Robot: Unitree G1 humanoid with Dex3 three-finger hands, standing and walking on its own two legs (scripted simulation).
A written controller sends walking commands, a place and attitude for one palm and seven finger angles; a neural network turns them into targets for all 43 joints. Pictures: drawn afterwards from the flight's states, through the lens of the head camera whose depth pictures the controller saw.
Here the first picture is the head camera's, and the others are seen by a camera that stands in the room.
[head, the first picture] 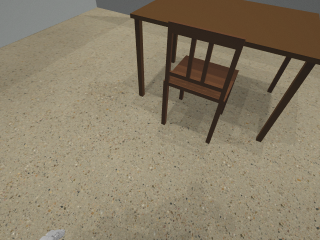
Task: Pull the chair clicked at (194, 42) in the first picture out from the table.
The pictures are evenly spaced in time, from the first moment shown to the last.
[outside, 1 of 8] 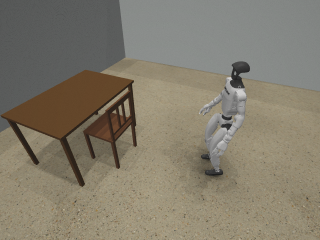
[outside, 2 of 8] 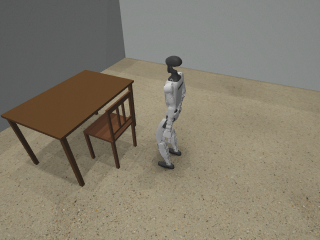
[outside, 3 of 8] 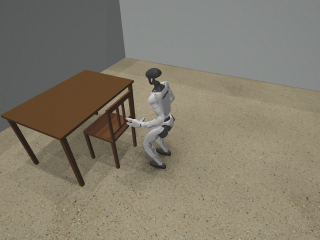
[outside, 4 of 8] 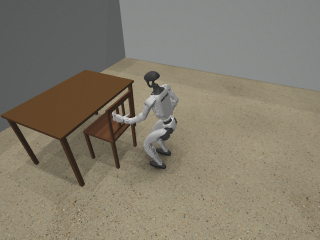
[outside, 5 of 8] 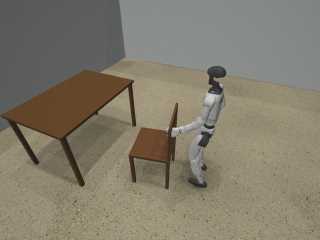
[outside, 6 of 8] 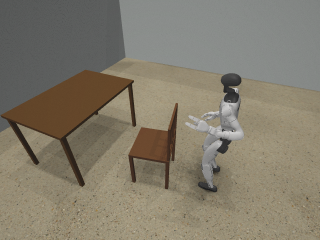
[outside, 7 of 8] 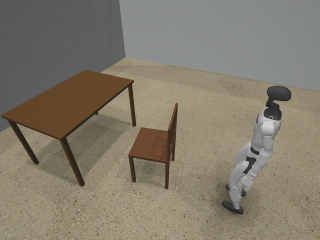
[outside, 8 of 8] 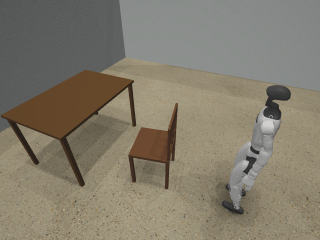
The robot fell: no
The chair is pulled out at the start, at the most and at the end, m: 0.00 0.60 0.60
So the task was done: yes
